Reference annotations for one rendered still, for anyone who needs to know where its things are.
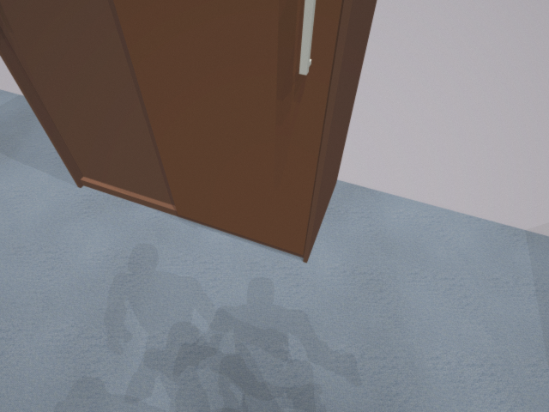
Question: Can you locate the wardrobe door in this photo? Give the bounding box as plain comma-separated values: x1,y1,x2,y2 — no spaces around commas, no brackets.
0,0,175,205
113,0,344,255

